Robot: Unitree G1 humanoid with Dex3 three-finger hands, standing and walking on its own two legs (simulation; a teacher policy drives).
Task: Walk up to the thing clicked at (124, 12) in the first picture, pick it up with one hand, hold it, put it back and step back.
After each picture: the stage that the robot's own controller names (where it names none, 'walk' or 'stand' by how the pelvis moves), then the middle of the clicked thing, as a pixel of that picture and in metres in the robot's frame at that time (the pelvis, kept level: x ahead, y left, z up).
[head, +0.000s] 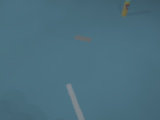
stand; (126, 7) +2.03 -0.67 -0.65
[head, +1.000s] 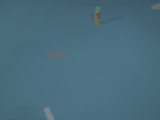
walk; (97, 16) +1.98 -0.12 -0.63
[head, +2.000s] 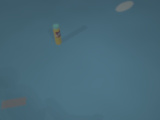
walk; (57, 34) +1.38 +0.30 -0.65
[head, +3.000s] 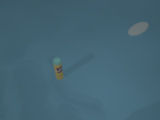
walk; (58, 69) +0.89 +0.24 -0.65
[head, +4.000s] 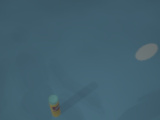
walk; (54, 106) +0.55 +0.21 -0.64
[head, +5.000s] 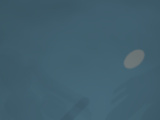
stand; out of the picture +0.37 +0.21 -0.63
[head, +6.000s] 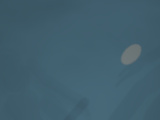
stand; out of the picture +0.33 +0.23 -0.65
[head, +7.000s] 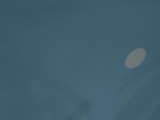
stand; out of the picture +0.34 +0.22 -0.66
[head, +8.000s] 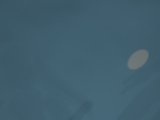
stand; out of the picture +0.34 +0.21 -0.66
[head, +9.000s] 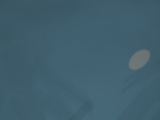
stand; out of the picture +0.33 +0.21 -0.66
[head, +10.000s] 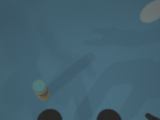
go down; (41, 91) +0.40 +0.20 -0.46
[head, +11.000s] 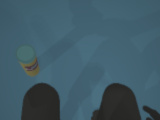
go down; (29, 62) +0.43 +0.21 -0.28
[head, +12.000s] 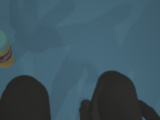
close in; (0, 51) +0.43 +0.24 -0.20
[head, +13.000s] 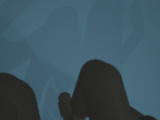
close; out of the picture +0.42 +0.26 -0.16
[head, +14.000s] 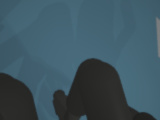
close; out of the picture +0.42 +0.27 -0.16
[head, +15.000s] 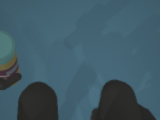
lift; (4, 65) +0.35 +0.24 -0.03
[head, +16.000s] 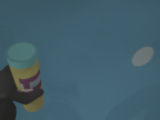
hold; (28, 82) +0.32 +0.16 +0.09
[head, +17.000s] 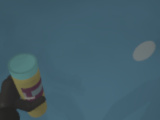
hold; (31, 89) +0.31 +0.16 +0.04
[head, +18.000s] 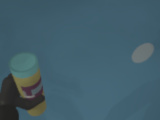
hold; (31, 88) +0.31 +0.17 +0.04
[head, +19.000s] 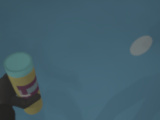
crouch; (27, 87) +0.32 +0.18 +0.01
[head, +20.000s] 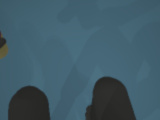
lower; out of the picture +0.48 +0.23 -0.03
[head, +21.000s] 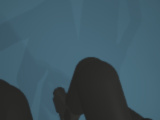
lower; out of the picture +0.45 +0.29 -0.15
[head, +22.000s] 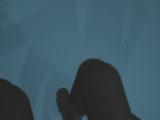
lower; out of the picture +0.44 +0.27 -0.16
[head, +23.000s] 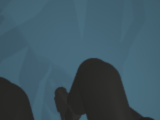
lower; out of the picture +0.42 +0.28 -0.17
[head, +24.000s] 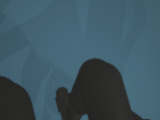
lower; out of the picture +0.42 +0.28 -0.16
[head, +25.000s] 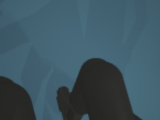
draw back; out of the picture +0.43 +0.30 -0.16
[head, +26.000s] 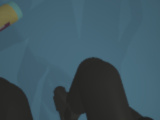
rise; out of the picture +0.52 +0.16 -0.26
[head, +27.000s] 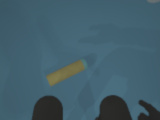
walk; (67, 72) +0.48 +0.06 -0.48
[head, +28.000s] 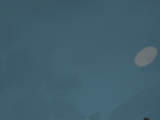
stand; out of the picture +0.40 +0.03 -0.68
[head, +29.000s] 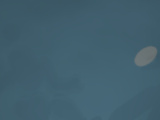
stand; out of the picture +0.37 +0.03 -0.69
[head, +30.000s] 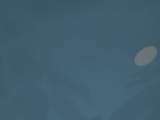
stand; out of the picture +0.37 +0.02 -0.71
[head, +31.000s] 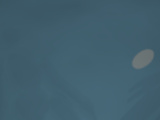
stand; out of the picture +0.36 +0.02 -0.74
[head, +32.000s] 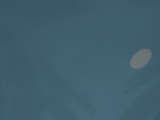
stand; out of the picture +0.32 +0.02 -0.75
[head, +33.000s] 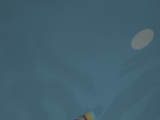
walk; out of the picture +0.34 +0.01 -0.73
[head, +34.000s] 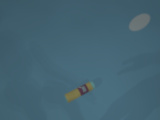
walk; (79, 91) +0.56 -0.03 -0.71
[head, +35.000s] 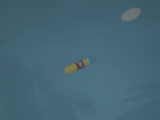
walk; (76, 66) +0.88 -0.01 -0.73
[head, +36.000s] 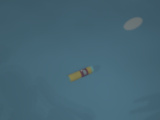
stand; (81, 73) +0.90 -0.01 -0.73
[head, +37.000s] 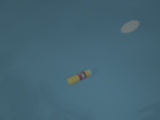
stand; (79, 77) +0.91 +0.01 -0.75
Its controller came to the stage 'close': yes
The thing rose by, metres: 0.69
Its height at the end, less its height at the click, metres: -0.09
